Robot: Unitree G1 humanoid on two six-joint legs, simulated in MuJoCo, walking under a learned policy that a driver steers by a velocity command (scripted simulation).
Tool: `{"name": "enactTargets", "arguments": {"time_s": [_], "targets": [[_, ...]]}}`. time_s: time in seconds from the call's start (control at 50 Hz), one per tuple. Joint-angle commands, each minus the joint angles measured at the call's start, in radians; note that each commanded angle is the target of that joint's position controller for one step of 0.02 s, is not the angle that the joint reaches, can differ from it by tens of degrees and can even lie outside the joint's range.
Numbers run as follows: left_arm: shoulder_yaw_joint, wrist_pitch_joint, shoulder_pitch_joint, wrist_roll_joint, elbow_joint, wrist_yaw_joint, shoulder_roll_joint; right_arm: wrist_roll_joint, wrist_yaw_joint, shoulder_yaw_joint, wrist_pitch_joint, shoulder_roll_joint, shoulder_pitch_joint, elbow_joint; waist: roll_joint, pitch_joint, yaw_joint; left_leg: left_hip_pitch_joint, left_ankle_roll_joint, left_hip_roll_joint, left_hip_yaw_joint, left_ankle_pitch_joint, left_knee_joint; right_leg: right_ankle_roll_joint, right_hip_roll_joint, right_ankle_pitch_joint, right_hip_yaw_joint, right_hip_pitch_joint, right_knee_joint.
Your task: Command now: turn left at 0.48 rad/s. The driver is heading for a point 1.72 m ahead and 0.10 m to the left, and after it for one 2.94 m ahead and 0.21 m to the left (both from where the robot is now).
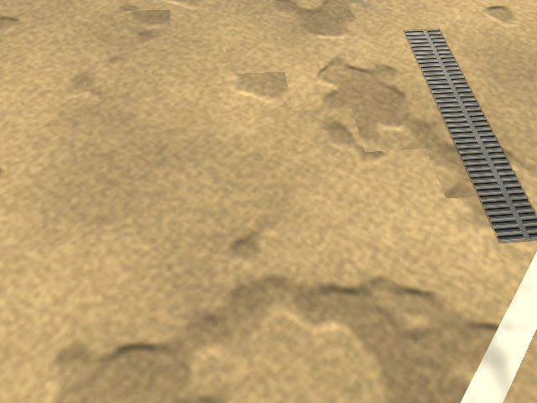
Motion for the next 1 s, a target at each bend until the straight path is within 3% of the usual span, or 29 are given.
{"name": "enactTargets", "arguments": {"time_s": [0.02,0.12,0.16,0.18,0.2,0.22,0.24,0.26,0.28,0.3,0.36,0.44,0.5,0.54,0.56,0.58,0.6,0.62,0.64,0.68,0.72,0.84,1.0], "targets": [[0.008,-0.017,-0.009,-0.009,-0.066,-0.004,0.038,0.003,-0.017,-0.052,0.013,-0.177,-0.027,-0.075,0.161,-0.193,0.013,0.233,0.189,0.203,-0.23,0.59,-0.063,0.029,-0.008,0.065,0.021,-0.033,-0.114],[0.016,-0.026,0.028,-0.012,-0.058,-0.024,0.067,0.008,-0.013,-0.058,0.033,-0.188,-0.067,-0.098,0.207,-0.18,0.012,0.144,0.175,0.181,-0.313,0.406,-0.063,0.015,0.01,0.147,0.02,0.122,-0.343],[0.026,-0.035,0.092,-0.008,-0.038,-0.03,0.077,0.018,-0.016,-0.052,0.039,-0.173,-0.105,-0.11,0.198,-0.164,0.054,0.087,0.126,0.135,-0.327,0.255,-0.029,-0.011,0.006,0.305,0.002,0.242,-0.556],[0.039,-0.036,0.116,0.001,-0.033,-0.025,0.115,0.012,-0.018,-0.042,0.038,-0.142,-0.082,-0.111,0.144,-0.168,0.047,0.004,0.08,0.09,-0.303,0.092,0.031,-0.045,-0.082,0.362,0.061,0.343,-0.603],[0.051,-0.03,0.121,0.019,-0.049,-0.013,0.187,-0.011,-0.013,-0.023,0.036,-0.074,-0.026,-0.108,-0.102,-0.178,0.01,-0.137,0.017,-0.035,-0.159,-0.235,0.274,-0.134,-0.317,0.516,0.285,0.434,-0.637],[0.054,-0.03,0.101,0.056,-0.053,-0.021,0.216,-0.003,-0.013,-0.04,0.024,-0.118,-0.019,-0.137,-0.282,-0.14,-0.002,-0.275,-0.024,-0.093,-0.073,-0.46,0.469,-0.298,-0.469,0.582,0.506,0.348,-0.677],[0.037,-0.04,0.058,0.052,-0.077,-0.021,0.16,-0.004,-0.014,-0.062,0.02,-0.194,-0.004,-0.112,-0.173,-0.112,-0.003,-0.28,-0.043,-0.033,-0.099,-0.41,0.63,-0.331,-0.455,0.537,0.458,0.319,-0.685],[0.025,-0.044,0.012,0.039,-0.081,-0.018,0.112,0.004,-0.013,-0.074,0.027,-0.212,0.002,-0.09,-0.116,-0.083,-0.017,-0.285,-0.054,-0.024,-0.087,-0.339,0.688,-0.289,-0.389,0.495,0.341,0.294,-0.669],[0.019,-0.045,-0.008,0.025,-0.087,-0.015,0.097,0.002,-0.02,-0.072,0.038,-0.186,0.016,-0.067,-0.089,-0.074,-0.019,-0.282,-0.069,-0.02,-0.076,-0.288,0.714,-0.254,-0.329,0.453,0.263,0.294,-0.662],[0.015,-0.045,-0.007,0.012,-0.08,-0.011,0.091,-0.003,-0.021,-0.065,0.044,-0.161,0.008,-0.069,-0.095,-0.061,-0.006,-0.298,-0.085,-0.021,-0.076,-0.245,0.74,-0.257,-0.314,0.49,0.23,0.302,-0.657],[0.011,-0.037,0.06,0.014,-0.053,0.0,0.09,0.006,-0.016,-0.043,0.038,-0.103,-0.043,-0.098,-0.127,-0.081,0.03,-0.28,-0.11,-0.027,-0.031,-0.205,0.638,-0.28,-0.282,0.59,0.144,0.363,-0.648],[0.017,-0.027,0.065,0.006,-0.039,-0.003,0.121,-0.007,-0.004,-0.011,0.034,-0.057,-0.085,-0.12,-0.156,-0.122,0.053,-0.125,-0.113,0.022,0.03,-0.23,0.35,-0.287,-0.295,0.633,0.106,0.386,-0.625],[0.02,-0.019,0.081,-0.007,-0.018,-0.015,0.143,-0.003,0.005,-0.012,0.034,-0.077,-0.059,-0.104,-0.168,-0.121,0.054,0.001,-0.095,0.006,0.091,-0.156,0.145,-0.283,-0.298,0.666,0.108,0.36,-0.594],[0.009,-0.017,0.093,-0.023,0.003,-0.018,0.123,-0.009,0.011,-0.013,0.033,-0.077,0.001,-0.071,-0.137,-0.107,0.016,0.146,-0.046,-0.008,0.11,0.06,-0.129,-0.23,-0.27,0.623,0.087,0.305,-0.548],[-0.001,-0.027,0.136,-0.015,0.02,-0.022,0.1,-0.014,0.007,-0.017,0.034,-0.114,0.005,-0.075,-0.083,-0.125,0.026,0.261,-0.013,0.048,0.03,0.188,-0.158,-0.161,-0.244,0.53,0.067,0.234,-0.521],[-0.021,-0.041,0.157,0.028,0.005,-0.033,0.046,-0.025,-0.004,-0.028,0.038,-0.191,0.022,-0.087,0.131,-0.187,0.064,0.372,0.053,0.228,-0.163,0.485,-0.106,-0.08,-0.16,0.294,-0.02,0.139,-0.385],[-0.028,-0.044,0.137,0.027,-0.001,-0.029,0.021,-0.035,0.005,-0.01,0.033,-0.139,-0.051,-0.084,0.226,-0.163,0.077,0.212,0.172,0.29,-0.198,0.41,-0.107,-0.03,-0.113,0.092,-0.041,0.168,-0.44],[-0.022,-0.039,0.099,0.027,0.005,-0.023,0.063,-0.036,0.016,0.003,0.019,-0.085,-0.109,-0.101,0.164,-0.123,0.064,0.154,0.168,0.233,-0.167,0.251,-0.126,-0.01,-0.116,0.156,-0.036,0.224,-0.457],[-0.021,-0.037,0.077,0.026,0.008,-0.023,0.067,-0.04,0.019,0.009,0.009,-0.063,-0.11,-0.085,0.161,-0.117,0.06,0.152,0.119,0.177,-0.128,0.142,-0.126,-0.009,-0.113,0.251,-0.035,0.238,-0.488],[-0.013,-0.024,0.092,0.022,0.029,-0.014,0.1,-0.035,0.023,0.006,-0.006,-0.084,-0.094,-0.071,0.15,-0.071,0.046,0.105,0.069,0.132,-0.099,0.086,-0.133,-0.006,-0.119,0.328,-0.032,0.265,-0.501],[-0.016,-0.025,0.102,0.017,0.047,-0.015,0.088,-0.032,0.023,0.013,-0.013,-0.074,-0.067,-0.048,0.111,-0.056,0.049,0.1,0.049,0.111,-0.079,0.107,-0.117,-0.011,-0.121,0.355,-0.029,0.288,-0.519],[-0.016,-0.029,0.116,0.012,0.109,-0.011,0.084,-0.027,0.016,0.015,-0.01,-0.068,-0.067,-0.015,0.044,-0.061,0.044,0.122,0.048,0.088,-0.051,0.169,-0.095,-0.006,-0.125,0.391,-0.032,0.311,-0.542],[-0.015,-0.025,0.119,0.009,0.176,0.001,0.088,-0.023,0.016,0.014,-0.01,-0.063,-0.062,0.054,0.026,-0.063,0.047,0.124,0.041,0.065,-0.023,0.191,-0.091,-0.008,-0.128,0.403,-0.036,0.334,-0.55]]}}
Velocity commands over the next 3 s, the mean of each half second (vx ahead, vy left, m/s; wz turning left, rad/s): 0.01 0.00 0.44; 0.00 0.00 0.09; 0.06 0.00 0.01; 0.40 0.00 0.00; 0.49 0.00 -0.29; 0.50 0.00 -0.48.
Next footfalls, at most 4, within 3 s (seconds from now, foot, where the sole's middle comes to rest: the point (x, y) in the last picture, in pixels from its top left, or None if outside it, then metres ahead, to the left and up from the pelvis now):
0.18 right None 0.08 -0.13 -0.78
0.56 left None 0.00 0.11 -0.78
2.04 left None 0.41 0.20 -0.78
2.60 right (257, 280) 0.75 0.01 -0.78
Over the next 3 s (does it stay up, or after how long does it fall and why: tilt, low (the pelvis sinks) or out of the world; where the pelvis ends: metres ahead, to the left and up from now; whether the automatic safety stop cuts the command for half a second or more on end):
stays up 0.80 0.08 0.00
